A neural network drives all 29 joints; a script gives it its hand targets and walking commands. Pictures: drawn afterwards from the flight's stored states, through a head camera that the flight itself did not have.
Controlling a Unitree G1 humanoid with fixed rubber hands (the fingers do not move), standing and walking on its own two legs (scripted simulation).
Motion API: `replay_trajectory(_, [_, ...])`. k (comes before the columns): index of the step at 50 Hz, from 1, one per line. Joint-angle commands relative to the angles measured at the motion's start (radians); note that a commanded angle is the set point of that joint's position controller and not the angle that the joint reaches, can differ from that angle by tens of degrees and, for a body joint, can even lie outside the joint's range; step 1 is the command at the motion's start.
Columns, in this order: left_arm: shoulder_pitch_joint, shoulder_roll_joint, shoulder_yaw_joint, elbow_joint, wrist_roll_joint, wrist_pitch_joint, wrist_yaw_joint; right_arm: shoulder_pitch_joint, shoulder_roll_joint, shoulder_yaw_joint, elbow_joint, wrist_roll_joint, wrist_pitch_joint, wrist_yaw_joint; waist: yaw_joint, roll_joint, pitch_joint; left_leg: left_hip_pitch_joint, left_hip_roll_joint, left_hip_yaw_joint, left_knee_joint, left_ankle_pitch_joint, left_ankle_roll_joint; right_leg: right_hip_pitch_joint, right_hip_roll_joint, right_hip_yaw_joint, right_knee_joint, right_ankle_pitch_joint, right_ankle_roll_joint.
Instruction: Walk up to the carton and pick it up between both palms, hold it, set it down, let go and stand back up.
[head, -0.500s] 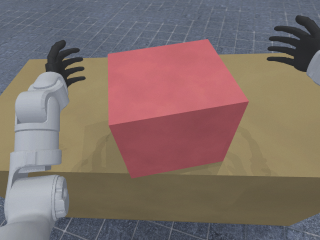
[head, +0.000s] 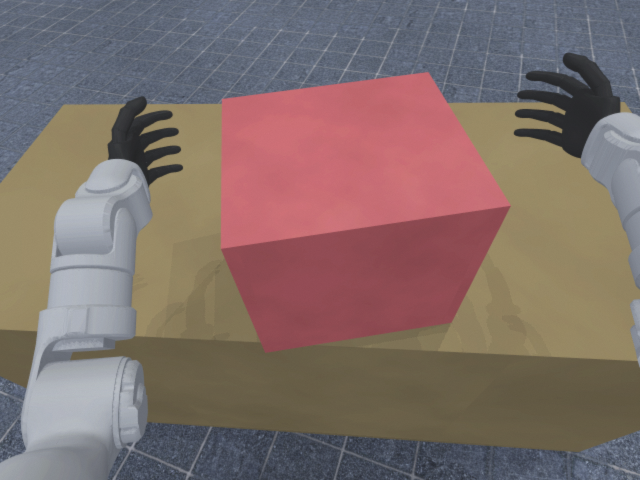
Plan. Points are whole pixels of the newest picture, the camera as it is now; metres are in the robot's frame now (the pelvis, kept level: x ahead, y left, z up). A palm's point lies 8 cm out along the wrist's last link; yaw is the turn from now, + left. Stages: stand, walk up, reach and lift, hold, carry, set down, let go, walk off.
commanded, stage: reach and lift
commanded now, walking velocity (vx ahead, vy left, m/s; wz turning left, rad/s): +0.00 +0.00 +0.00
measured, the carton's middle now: (343, 217) +0.47 +0.04 +0.03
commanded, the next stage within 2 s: none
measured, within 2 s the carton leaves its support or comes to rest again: neither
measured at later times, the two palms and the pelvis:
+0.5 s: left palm (177, 226) +0.38 +0.24 +0.10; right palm (555, 191) +0.45 -0.23 +0.11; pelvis -0.01 +0.00 -0.01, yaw +0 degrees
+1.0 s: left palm (194, 223) +0.39 +0.23 +0.09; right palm (533, 178) +0.47 -0.20 +0.12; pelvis -0.01 +0.00 -0.01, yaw -1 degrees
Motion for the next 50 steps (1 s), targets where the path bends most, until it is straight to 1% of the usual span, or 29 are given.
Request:
replay_trajectory(1, [-0.369, 0.146, 0.014, -0.107, -0.005, -0.083, 0.007, -0.375, -0.17, -0.075, -0.112, -0.019, -0.072, 0.006, -0.012, -0.052, -0.474, 0.224, -0.076, 0.062, 0.042, 0.243, 0.031, 0.179, 0.041, -0.05, 0.05, 0.328, -0.002])
replay_trajectory(7, [-0.377, 0.119, -0.027, -0.027, -0.017, -0.171, 0.021, -0.368, -0.142, -0.098, -0.055, -0.059, -0.134, 0.021, -0.009, -0.052, -0.452, 0.202, -0.069, 0.056, 0.047, 0.158, 0.039, 0.098, 0.034, -0.056, 0.048, 0.198, -0.006])
replay_trajectory(11, [-0.351, 0.086, -0.056, 0.059, -0.01, -0.252, 0.023, -0.336, -0.118, -0.096, 0.019, -0.083, -0.191, 0.03, -0.009, -0.056, -0.448, 0.191, -0.066, 0.052, 0.057, 0.144, 0.043, 0.059, 0.031, -0.06, 0.054, 0.16, -0.005])
replay_trajectory(13, [-0.339, 0.071, -0.069, 0.088, -0.006, -0.3, 0.023, -0.323, -0.108, -0.091, 0.039, -0.09, -0.229, 0.033, -0.008, -0.057, -0.46, 0.191, -0.065, 0.052, 0.067, 0.161, 0.042, 0.049, 0.032, -0.062, 0.058, 0.166, -0.004])
replay_trajectory(16, [-0.317, 0.056, -0.076, 0.112, 0.007, -0.371, 0.023, -0.3, -0.105, -0.083, 0.054, -0.091, -0.289, 0.031, -0.006, -0.055, -0.496, 0.201, -0.065, 0.055, 0.085, 0.214, 0.035, 0.05, 0.037, -0.069, 0.069, 0.209, 0.0])
replay_trajectory(19, [-0.308, 0.047, -0.073, 0.109, 0.018, -0.428, 0.024, -0.291, -0.11, -0.076, 0.053, -0.085, -0.342, 0.029, -0.001, -0.052, -0.535, 0.211, -0.066, 0.06, 0.103, 0.267, 0.027, 0.047, 0.043, -0.075, 0.08, 0.247, 0.004])
replay_trajectory(22, [-0.309, 0.044, -0.071, 0.11, 0.021, -0.468, 0.028, -0.298, -0.116, -0.07, 0.047, -0.076, -0.38, 0.028, 0.008, -0.054, -0.566, 0.204, -0.066, 0.066, 0.115, 0.286, 0.023, 0.036, 0.048, -0.078, 0.09, 0.257, 0.007])
replay_trajectory(28, [-0.312, 0.044, -0.073, 0.15, 0.006, -0.518, 0.032, -0.32, -0.119, -0.04, 0.059, -0.052, -0.416, 0.025, 0.026, -0.084, -0.602, 0.163, -0.064, 0.075, 0.132, 0.276, 0.03, 0.016, 0.049, -0.073, 0.114, 0.268, 0.015])
replay_trajectory(34, [-0.325, 0.038, -0.091, 0.263, -0.018, -0.548, 0.017, -0.351, -0.099, 0.021, 0.131, -0.018, -0.415, 0.021, 0.04, -0.127, -0.573, 0.096, -0.063, 0.08, 0.139, 0.22, 0.05, -0.005, 0.041, -0.06, 0.13, 0.238, 0.021])
replay_trajectory(36, [-0.337, 0.032, -0.099, 0.297, -0.024, -0.563, 0.013, -0.36, -0.087, 0.038, 0.157, -0.008, -0.417, 0.02, 0.043, -0.131, -0.564, 0.077, -0.062, 0.081, 0.142, 0.209, 0.053, -0.016, 0.039, -0.056, 0.136, 0.225, 0.021])
replay_trajectory(39, [-0.364, 0.02, -0.111, 0.333, -0.029, -0.593, 0.01, -0.375, -0.065, 0.053, 0.191, -0.001, -0.426, 0.017, 0.043, -0.126, -0.566, 0.057, -0.061, 0.083, 0.152, 0.205, 0.053, -0.035, 0.036, -0.054, 0.145, 0.213, 0.02])
replay_trajectory(42, [-0.388, -0.002, -0.122, 0.356, -0.024, -0.623, 0.009, -0.388, -0.043, 0.059, 0.226, -0.001, -0.436, 0.014, 0.039, -0.107, -0.571, 0.055, -0.059, 0.081, 0.162, 0.214, 0.047, -0.059, 0.036, -0.057, 0.15, 0.208, 0.017])
replay_trajectory(46, [-0.403, -0.037, -0.12, 0.344, -0.001, -0.651, 0.017, -0.399, -0.019, 0.05, 0.246, -0.012, -0.455, 0.007, 0.039, -0.074, -0.611, 0.081, -0.055, 0.078, 0.173, 0.258, 0.033, -0.078, 0.041, -0.063, 0.15, 0.224, 0.012])
replay_trajectory(50, [-0.389, -0.064, -0.099, 0.319, 0.034, -0.651, 0.03, -0.406, -0.009, 0.031, 0.246, -0.036, -0.469, -0.006, 0.041, -0.072, -0.643, 0.106, -0.053, 0.08, 0.17, 0.295, 0.023, -0.066, 0.049, -0.07, 0.144, 0.254, 0.013])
